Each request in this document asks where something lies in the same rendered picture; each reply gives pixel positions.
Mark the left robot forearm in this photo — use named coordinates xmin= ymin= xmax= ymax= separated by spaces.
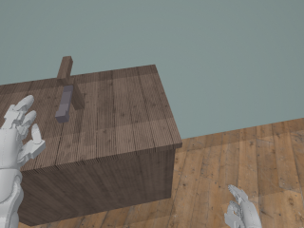
xmin=0 ymin=168 xmax=24 ymax=228

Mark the tap lever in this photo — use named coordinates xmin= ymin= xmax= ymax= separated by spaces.
xmin=55 ymin=85 xmax=73 ymax=124

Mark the counter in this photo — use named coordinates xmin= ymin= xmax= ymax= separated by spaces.
xmin=0 ymin=56 xmax=182 ymax=227

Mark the right robot hand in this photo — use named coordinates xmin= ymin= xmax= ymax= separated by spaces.
xmin=224 ymin=184 xmax=262 ymax=228

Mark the left robot hand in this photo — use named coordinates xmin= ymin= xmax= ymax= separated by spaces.
xmin=0 ymin=95 xmax=46 ymax=170

